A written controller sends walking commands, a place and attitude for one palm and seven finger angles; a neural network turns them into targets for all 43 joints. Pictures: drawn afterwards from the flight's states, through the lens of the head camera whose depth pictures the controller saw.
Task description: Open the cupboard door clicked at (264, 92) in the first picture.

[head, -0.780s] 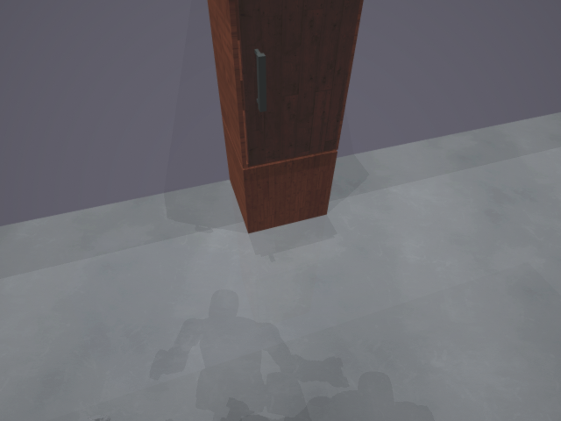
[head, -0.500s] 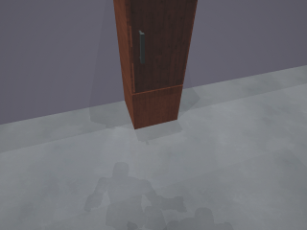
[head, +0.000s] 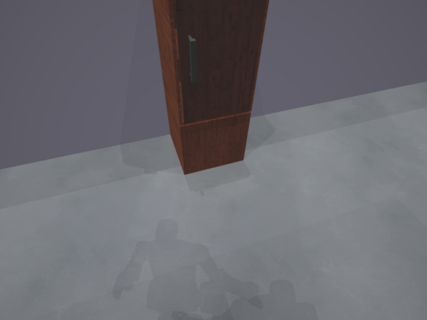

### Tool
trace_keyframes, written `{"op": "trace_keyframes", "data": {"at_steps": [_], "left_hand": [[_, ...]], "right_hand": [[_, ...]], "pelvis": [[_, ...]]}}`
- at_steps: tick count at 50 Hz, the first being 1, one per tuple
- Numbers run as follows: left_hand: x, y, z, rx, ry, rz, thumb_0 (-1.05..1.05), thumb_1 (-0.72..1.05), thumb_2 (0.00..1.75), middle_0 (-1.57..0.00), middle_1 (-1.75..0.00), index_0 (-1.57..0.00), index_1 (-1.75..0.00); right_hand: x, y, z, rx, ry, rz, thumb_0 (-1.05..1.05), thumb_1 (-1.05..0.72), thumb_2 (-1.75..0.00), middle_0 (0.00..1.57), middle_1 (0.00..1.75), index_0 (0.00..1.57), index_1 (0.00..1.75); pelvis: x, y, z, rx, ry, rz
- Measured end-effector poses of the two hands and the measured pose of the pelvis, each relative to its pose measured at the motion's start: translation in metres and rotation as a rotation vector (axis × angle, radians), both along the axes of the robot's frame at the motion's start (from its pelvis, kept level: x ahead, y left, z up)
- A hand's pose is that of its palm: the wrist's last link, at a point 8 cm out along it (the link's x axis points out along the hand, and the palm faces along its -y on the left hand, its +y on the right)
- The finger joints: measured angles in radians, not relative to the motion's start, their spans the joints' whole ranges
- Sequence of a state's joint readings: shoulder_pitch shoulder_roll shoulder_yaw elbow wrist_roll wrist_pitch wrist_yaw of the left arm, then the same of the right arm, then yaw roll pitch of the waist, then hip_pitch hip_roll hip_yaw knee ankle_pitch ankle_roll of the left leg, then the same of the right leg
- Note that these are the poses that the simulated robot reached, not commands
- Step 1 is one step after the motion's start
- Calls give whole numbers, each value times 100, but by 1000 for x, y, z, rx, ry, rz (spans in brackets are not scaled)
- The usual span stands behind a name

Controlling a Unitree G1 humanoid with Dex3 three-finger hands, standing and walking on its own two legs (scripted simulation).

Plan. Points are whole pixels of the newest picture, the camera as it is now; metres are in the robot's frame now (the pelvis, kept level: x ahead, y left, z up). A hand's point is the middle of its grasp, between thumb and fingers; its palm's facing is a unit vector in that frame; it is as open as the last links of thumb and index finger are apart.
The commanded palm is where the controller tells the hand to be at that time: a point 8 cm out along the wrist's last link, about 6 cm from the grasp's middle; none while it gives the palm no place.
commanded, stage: stand and wait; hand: left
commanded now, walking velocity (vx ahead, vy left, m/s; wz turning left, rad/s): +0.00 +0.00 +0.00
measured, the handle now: (191, 59) +1.04 +0.15 -0.01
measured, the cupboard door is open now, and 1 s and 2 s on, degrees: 0 0 0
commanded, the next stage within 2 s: look at it before walking up in 0.04 s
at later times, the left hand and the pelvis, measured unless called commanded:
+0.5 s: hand out of the picture +0.07 +0.24 -0.15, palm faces -0.02 -0.94 -0.33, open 7.4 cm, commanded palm none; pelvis +0.00 +0.00 +0.00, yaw +0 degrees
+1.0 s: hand out of the picture +0.06 +0.22 -0.17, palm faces -0.08 -0.95 -0.29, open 7.4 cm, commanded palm none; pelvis +0.00 -0.01 -0.01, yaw -5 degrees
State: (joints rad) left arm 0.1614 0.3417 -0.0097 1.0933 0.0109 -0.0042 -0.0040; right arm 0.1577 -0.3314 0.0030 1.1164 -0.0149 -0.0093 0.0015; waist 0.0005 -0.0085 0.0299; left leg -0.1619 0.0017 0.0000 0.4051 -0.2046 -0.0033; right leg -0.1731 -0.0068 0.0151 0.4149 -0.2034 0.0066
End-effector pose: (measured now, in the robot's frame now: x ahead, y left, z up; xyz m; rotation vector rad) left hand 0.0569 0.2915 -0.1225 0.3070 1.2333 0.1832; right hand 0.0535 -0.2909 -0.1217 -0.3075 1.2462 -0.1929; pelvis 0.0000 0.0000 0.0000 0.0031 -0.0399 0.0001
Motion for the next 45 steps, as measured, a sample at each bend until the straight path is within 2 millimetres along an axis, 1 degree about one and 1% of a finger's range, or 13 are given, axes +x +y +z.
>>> {"op": "trace_keyframes", "data": {"at_steps": [9,17,31,40,45], "left_hand": [[13,-2,4,0,-43,-11,1,90,90,-20,-30,-21,-30],[14,-4,5,0,-43,-10,1,90,90,-20,-30,-21,-30],[5,-6,3,-1,-13,2,1,90,90,-20,-30,-21,-30],[5,-7,3,-4,-9,3,1,90,90,-20,-30,-21,-30],[5,-10,-1,-5,11,-4,1,90,90,-20,-30,-21,-30]], "right_hand": [[15,2,3,7,-47,15,1,-90,-90,20,30,20,30],[23,0,4,6,-61,25,1,-90,-90,20,30,20,30],[21,-5,5,-2,-38,23,1,-90,-90,20,30,20,30],[20,-5,5,-2,-28,24,1,-90,-90,20,30,20,30],[18,-2,2,-1,-45,-6,1,-90,-90,20,30,20,30]], "pelvis": [[0,-1,1,2,-3,0],[1,-2,1,2,0,1],[3,-6,2,0,-1,3],[3,-6,2,-1,0,2],[2,-5,0,0,9,-34]]}}
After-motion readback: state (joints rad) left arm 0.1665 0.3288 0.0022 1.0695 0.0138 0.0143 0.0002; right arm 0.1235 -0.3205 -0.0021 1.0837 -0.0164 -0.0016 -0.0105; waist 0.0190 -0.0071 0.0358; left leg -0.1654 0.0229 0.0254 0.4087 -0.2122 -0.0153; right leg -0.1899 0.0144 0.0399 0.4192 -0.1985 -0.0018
